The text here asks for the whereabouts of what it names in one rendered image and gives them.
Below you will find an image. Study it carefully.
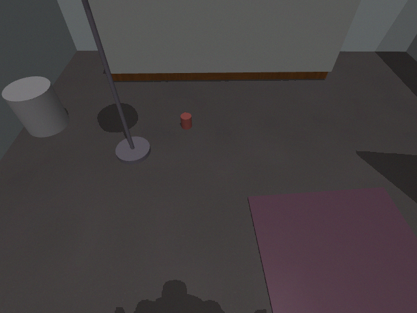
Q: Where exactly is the floor lamp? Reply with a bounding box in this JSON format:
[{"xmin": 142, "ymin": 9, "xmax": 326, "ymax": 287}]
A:
[{"xmin": 81, "ymin": 0, "xmax": 151, "ymax": 164}]

